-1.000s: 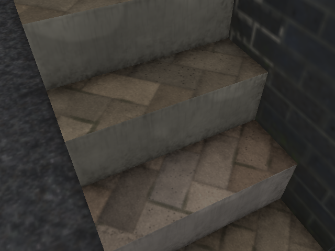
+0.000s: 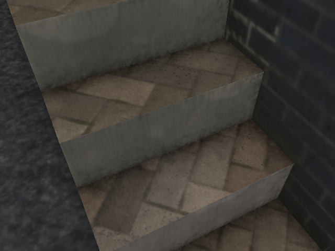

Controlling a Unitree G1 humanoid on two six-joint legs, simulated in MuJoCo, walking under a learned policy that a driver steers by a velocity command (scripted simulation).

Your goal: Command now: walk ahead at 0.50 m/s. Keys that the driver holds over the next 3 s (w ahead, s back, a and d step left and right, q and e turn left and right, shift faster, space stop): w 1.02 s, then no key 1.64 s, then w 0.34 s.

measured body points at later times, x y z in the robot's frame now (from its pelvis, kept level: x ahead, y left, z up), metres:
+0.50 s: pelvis -0.08 -0.10 -0.01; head -0.08 -0.13 +0.43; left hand -0.07 +0.16 -0.15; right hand +0.04 -0.39 -0.15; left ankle -0.11 +0.05 -0.62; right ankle -0.09 -0.21 -0.75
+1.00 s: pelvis -0.13 -0.14 +0.00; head -0.12 -0.14 +0.44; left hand -0.04 +0.13 -0.13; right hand -0.05 -0.39 -0.15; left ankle -0.14 -0.05 -0.75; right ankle -0.09 -0.22 -0.75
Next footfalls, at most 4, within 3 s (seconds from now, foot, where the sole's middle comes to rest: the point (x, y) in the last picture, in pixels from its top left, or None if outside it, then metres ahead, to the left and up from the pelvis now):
0.36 right None -0.05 -0.22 -0.79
0.70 left None -0.10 -0.05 -0.79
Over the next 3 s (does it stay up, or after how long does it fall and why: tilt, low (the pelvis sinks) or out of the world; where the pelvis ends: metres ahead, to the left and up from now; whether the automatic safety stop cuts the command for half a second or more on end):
stays up -0.08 -0.15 -0.01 its command is cut before an obstacle after 0.1 s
